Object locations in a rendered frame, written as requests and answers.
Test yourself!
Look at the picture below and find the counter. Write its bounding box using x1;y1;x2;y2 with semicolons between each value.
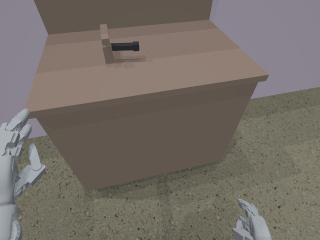
25;0;269;192

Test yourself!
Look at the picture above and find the tap lever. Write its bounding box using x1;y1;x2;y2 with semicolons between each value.
111;41;140;51

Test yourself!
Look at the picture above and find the left robot hand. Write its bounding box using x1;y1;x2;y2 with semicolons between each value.
0;108;46;206

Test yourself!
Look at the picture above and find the robot left forearm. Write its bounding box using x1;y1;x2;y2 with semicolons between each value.
0;204;23;240

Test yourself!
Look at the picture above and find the right robot hand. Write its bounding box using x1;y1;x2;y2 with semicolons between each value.
233;198;272;240

